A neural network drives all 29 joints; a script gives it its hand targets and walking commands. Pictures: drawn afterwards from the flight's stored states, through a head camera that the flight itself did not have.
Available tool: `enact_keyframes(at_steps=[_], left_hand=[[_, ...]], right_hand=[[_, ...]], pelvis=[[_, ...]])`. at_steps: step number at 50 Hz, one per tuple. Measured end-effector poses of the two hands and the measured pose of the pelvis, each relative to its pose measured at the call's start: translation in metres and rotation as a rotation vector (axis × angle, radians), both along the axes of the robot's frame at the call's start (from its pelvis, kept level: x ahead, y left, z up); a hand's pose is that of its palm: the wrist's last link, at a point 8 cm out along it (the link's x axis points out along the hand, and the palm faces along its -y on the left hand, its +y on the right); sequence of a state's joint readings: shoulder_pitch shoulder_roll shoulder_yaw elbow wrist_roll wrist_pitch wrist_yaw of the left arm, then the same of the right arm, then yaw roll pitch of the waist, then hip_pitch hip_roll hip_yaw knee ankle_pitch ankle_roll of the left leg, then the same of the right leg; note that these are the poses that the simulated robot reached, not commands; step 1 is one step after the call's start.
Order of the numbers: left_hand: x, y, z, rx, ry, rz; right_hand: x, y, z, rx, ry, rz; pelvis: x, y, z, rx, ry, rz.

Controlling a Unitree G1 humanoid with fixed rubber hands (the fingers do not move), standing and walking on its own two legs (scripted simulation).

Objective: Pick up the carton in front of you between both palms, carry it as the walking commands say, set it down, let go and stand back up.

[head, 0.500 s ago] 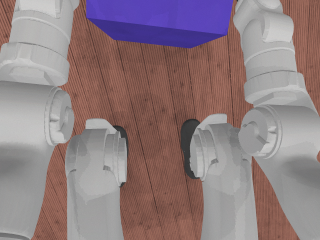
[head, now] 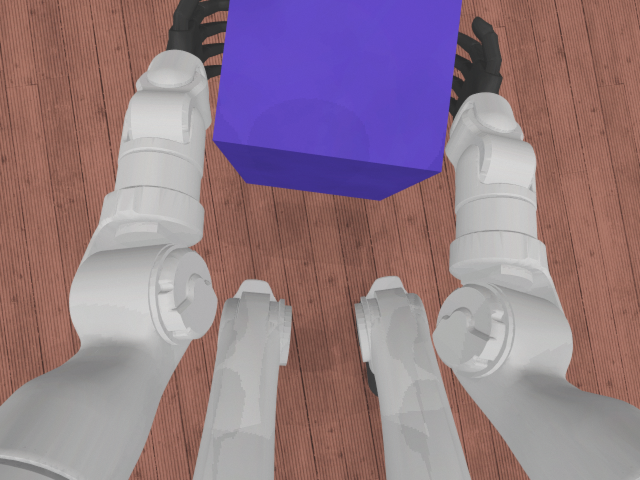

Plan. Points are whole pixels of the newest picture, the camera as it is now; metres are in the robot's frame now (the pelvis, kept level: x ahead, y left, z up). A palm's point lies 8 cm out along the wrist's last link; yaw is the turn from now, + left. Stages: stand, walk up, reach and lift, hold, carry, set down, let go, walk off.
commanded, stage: reach and lift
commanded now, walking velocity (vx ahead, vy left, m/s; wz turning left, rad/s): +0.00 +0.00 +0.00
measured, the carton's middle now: (329, 98) +0.54 +0.00 -0.13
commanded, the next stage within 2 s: none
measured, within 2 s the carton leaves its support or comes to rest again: neither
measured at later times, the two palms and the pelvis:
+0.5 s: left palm (117, 20) +0.49 +0.15 +0.09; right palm (579, 56) +0.48 -0.15 +0.09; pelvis +0.04 +0.00 +0.13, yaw +1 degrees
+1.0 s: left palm out of the picture +0.43 +0.15 +0.24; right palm out of the picture +0.43 -0.15 +0.24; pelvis +0.09 -0.01 +0.26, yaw +1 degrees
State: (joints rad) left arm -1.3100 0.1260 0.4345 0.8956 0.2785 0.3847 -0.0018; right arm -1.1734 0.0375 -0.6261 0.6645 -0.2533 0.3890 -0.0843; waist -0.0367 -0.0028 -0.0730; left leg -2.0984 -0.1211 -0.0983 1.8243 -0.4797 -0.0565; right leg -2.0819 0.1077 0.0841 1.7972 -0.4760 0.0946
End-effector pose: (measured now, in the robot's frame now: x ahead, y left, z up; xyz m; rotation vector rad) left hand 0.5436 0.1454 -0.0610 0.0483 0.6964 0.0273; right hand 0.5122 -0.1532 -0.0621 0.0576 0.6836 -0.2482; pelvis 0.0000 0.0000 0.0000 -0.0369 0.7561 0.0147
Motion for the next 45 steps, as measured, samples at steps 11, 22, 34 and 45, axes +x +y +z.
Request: enact_keyframes(at_steps=[11,22,34,45], left_hand=[[-0.018,0.003,0.055,-0.011,-0.006,0.034],[-0.044,0.003,0.129,-0.02,0.004,0.057],[-0.073,0.003,0.202,-0.028,-0.001,0.088],[-0.099,0.002,0.266,-0.03,-0.001,0.112]], right_hand=[[-0.008,0.003,0.059,0.001,-0.007,0.022],[-0.029,0.002,0.134,0.003,0.001,0.035],[-0.051,0.002,0.207,0.01,-0.005,0.054],[-0.071,0.001,0.272,0.01,-0.004,0.076]], pelvis=[[0.016,-0.002,0.046,0.008,-0.003,0.0],[0.039,0.0,0.108,0.015,-0.08,0.002],[0.058,-0.001,0.173,0.025,-0.207,0.0],[0.08,-0.004,0.232,0.033,-0.355,0.0]])
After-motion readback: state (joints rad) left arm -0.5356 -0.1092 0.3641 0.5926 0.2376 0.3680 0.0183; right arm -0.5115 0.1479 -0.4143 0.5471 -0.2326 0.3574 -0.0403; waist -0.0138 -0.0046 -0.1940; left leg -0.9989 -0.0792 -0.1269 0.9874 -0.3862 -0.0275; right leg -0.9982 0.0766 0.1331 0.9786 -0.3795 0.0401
